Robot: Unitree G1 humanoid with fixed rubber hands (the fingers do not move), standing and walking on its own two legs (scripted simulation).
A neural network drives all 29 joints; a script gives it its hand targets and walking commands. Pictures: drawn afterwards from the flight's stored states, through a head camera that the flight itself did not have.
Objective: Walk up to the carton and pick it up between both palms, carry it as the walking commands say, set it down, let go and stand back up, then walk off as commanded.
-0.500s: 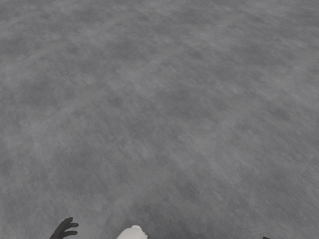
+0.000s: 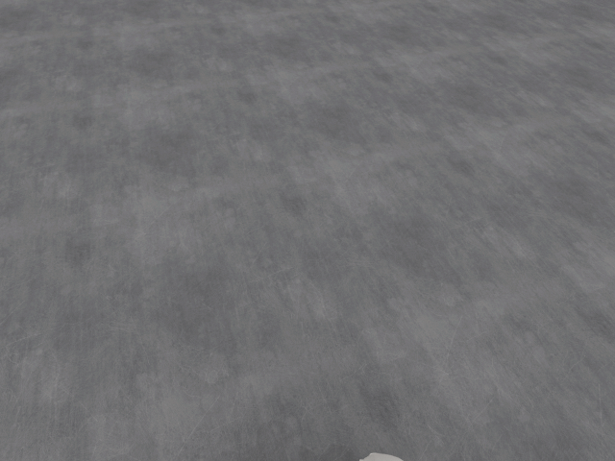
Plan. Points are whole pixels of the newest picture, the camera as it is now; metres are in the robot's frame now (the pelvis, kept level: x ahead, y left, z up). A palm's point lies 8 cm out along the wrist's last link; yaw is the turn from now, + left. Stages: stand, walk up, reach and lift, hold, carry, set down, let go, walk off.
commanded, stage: walk up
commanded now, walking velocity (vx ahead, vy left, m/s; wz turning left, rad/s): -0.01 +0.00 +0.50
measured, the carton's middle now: out of the picture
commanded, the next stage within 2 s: none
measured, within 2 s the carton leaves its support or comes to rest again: neither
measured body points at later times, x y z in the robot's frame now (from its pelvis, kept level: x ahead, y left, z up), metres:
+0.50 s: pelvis -0.03 -0.07 +0.01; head +0.01 -0.12 +0.45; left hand -0.03 +0.19 -0.10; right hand +0.07 -0.32 -0.16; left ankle -0.12 +0.10 -0.63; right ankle +0.01 -0.15 -0.74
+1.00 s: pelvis -0.09 -0.02 +0.00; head -0.08 +0.01 +0.45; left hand -0.15 +0.24 -0.15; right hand +0.11 -0.20 -0.12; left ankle -0.13 +0.04 -0.74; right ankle -0.01 -0.17 -0.65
